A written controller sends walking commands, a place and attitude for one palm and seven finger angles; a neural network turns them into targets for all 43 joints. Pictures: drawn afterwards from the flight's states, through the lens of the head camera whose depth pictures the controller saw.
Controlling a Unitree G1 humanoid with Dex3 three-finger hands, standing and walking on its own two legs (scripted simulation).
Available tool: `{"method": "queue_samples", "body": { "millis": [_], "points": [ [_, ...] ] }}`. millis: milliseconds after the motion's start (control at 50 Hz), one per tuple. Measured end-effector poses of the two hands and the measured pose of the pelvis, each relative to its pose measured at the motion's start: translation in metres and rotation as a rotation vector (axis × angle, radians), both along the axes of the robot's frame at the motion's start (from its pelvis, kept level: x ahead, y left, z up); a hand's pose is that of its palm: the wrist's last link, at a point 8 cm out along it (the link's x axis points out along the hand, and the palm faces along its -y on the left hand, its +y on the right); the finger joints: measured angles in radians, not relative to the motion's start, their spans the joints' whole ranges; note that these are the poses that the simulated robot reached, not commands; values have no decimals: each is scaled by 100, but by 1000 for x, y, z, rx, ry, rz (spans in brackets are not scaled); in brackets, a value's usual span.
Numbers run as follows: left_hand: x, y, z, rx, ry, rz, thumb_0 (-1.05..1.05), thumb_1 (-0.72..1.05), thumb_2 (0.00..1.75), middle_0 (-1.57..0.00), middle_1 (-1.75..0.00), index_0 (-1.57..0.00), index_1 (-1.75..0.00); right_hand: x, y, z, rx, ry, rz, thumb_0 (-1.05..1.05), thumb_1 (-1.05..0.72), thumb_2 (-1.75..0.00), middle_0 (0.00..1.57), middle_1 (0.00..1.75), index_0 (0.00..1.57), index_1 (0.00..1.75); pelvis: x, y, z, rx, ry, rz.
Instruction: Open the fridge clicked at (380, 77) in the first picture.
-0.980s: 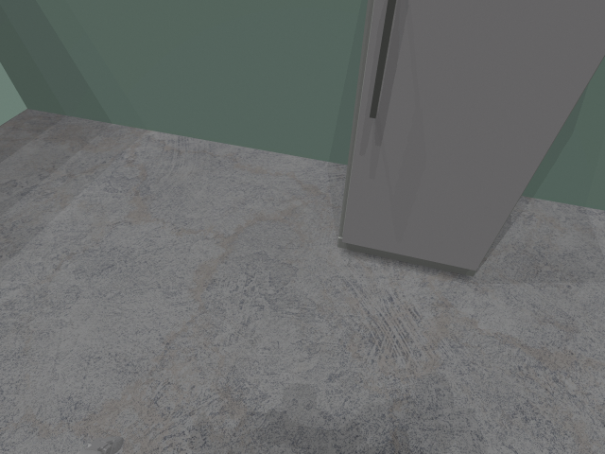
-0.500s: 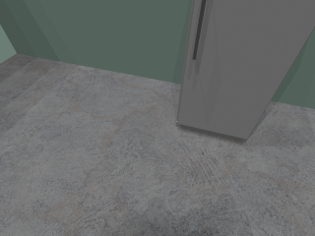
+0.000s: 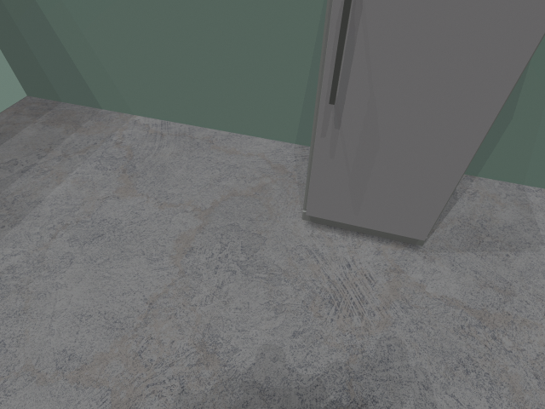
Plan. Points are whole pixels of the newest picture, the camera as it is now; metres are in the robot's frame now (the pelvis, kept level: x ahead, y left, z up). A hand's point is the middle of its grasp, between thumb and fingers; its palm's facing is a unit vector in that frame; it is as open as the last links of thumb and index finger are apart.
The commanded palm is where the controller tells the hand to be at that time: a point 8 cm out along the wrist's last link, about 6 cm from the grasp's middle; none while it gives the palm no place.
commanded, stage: look at it before walking up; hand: left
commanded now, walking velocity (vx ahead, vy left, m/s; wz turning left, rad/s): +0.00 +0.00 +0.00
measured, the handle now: (342, 36) +1.03 -0.14 +0.13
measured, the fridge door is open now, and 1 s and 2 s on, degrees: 0 0 0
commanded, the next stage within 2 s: walk to a spot facing it in 0.46 s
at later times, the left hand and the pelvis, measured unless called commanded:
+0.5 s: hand out of the picture +0.08 +0.25 -0.15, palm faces -0.01 -0.94 -0.34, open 7.4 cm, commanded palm none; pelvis +0.01 +0.00 +0.00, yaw +0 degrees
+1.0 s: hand out of the picture +0.14 +0.16 -0.18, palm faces -0.16 -0.96 -0.23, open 7.4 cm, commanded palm none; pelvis +0.08 -0.04 -0.03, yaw -12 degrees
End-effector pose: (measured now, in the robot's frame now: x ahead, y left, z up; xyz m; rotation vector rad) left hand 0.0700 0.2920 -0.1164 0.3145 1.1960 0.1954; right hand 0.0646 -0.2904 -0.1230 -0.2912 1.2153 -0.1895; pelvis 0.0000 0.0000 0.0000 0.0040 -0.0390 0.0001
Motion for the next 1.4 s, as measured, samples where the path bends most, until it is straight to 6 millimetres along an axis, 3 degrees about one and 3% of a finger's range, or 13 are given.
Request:
{"method": "queue_samples", "body": {
  "millis": [620, 720, 820, 900, 980, 1020, 1080, 1220, 1400],
  "points": [
    [6, 0, 1, 6, 13, 13, 0, 90, 90, -20, -30, -21, -30, 22, 0, 3, -5, -14, 16, 1, -91, -90, 21, 30, 20, 30, 10, -2, 2, -1, 4, -2],
    [-2, -12, -10, -29, 63, 13, 0, 90, 90, -20, -29, -20, -30, 14, 11, -6, 24, -5, -19, 1, -91, -90, 21, 30, 20, 30, 19, -1, -3, -3, 11, -44],
    [-6, -30, -25, -83, 146, -5, 0, 90, 90, -20, -29, -20, -30, -7, 23, -20, 65, 26, -102, 1, -91, -90, 21, 30, 20, 30, 38, -4, -10, 7, 28, -100],
    [15, -53, -27, -102, 198, -52, 1, 91, 90, -20, -29, -20, -30, -34, 23, -28, 99, 72, -203, 0, -91, -90, 21, 30, 20, 30, 55, -15, -11, 22, 31, -160],
    [61, -82, -31, -109, 141, -112, 1, 91, 90, -20, -29, -20, -30, -58, 14, -44, 126, 169, -275, 1, -90, -90, 21, 30, 20, 30, 75, -35, -21, 13, 27, -200],
    [80, -92, -36, -101, 88, -121, 1, 90, 90, -20, -30, -20, -30, -60, 6, -51, 134, 213, -290, 1, -91, -90, 21, 30, 20, 30, 83, -45, -28, 9, 23, -212],
    [95, -106, -32, -103, 65, -114, 0, 91, 90, -20, -29, -20, -30, -36, -5, -44, 127, 194, -300, 1, -91, -90, 21, 30, 20, 30, 97, -53, -22, -3, 11, -228],
    [118, -124, -21, -119, 156, -178, 0, 90, 90, -20, -29, -20, -30, 73, -26, -14, 109, -75, -324, 1, -91, -90, 20, 30, 20, 30, 137, -60, -3, 6, 28, -306],
    [185, -114, -34, -133, 181, -189, 0, 90, 90, -20, -30, -21, -30, 191, -15, 0, 97, -209, -295, 1, -91, -90, 20, 30, 20, 30, 208, -48, -7, -25, 43, -353]
  ]
}}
